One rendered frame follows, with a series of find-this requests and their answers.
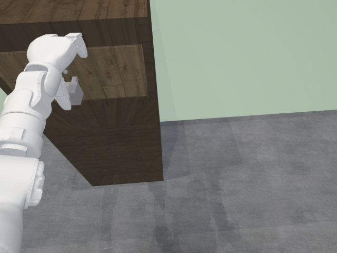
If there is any robot left hand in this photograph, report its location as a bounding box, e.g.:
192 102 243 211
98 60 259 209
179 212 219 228
27 33 87 110

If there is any drawer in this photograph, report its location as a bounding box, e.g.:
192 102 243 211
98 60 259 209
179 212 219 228
0 44 147 102

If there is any cabinet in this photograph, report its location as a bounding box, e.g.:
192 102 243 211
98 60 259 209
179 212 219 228
0 0 164 186

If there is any handle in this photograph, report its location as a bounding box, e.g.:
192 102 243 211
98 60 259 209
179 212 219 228
65 76 84 105

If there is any robot left upper arm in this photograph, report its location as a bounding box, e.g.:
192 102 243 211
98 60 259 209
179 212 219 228
0 155 45 253

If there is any left robot forearm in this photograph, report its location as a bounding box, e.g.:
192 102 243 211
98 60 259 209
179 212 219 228
0 61 62 159

